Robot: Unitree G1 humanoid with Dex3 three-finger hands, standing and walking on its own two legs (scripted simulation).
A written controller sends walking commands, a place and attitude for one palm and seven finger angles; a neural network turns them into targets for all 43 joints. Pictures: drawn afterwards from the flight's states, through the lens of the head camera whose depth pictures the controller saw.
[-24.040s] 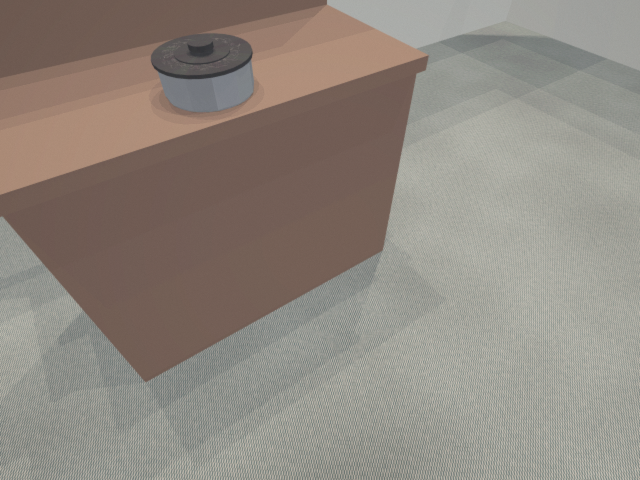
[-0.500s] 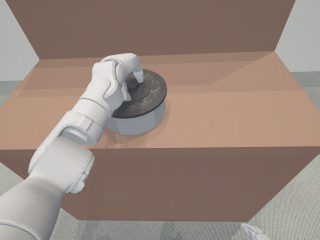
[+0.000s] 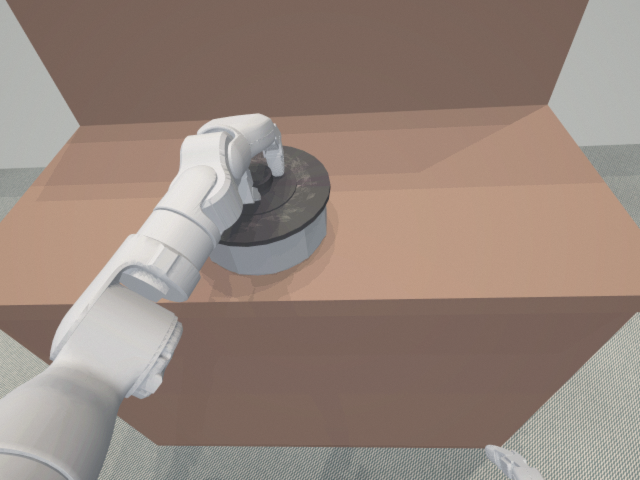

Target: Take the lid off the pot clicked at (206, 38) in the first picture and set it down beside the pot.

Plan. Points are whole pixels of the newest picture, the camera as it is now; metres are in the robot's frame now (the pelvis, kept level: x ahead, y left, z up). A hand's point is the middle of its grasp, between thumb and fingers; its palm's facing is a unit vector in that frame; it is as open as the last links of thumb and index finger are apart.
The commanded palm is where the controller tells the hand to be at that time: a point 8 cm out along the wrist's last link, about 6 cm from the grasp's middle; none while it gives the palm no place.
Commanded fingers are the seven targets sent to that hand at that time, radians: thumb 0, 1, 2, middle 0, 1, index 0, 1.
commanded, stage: close the fingers and squeeze the knob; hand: left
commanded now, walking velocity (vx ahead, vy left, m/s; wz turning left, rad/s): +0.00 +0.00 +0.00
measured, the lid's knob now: (253, 178) +0.47 +0.10 +0.15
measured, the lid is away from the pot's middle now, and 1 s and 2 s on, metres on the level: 0.00 0.00 0.00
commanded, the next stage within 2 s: lift the lid straight up in 0.62 s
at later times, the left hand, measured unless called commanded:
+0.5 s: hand (247, 180) +0.44 +0.10 +0.17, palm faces -0.35 -0.09 -0.93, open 7.9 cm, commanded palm +0.43 +0.11 +0.23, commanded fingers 0.00 0.55 1.02 -0.68 -0.99 -0.74 -1.01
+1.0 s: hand (246, 180) +0.44 +0.10 +0.17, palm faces -0.35 -0.07 -0.94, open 7.9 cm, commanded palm +0.43 +0.10 +0.25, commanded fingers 0.00 0.63 1.05 -0.72 -1.01 -0.78 -1.02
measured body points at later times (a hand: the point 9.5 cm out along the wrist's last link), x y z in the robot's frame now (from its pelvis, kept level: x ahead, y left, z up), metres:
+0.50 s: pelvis +0.00 +0.00 +0.00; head +0.01 -0.03 +0.45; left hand +0.45 +0.10 +0.22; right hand +0.15 -0.24 -0.12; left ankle +0.03 +0.10 -0.74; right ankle -0.04 -0.13 -0.74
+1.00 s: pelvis -0.01 +0.00 +0.00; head +0.00 -0.03 +0.45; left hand +0.45 +0.10 +0.22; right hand +0.12 -0.24 -0.13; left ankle +0.03 +0.10 -0.74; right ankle -0.04 -0.13 -0.74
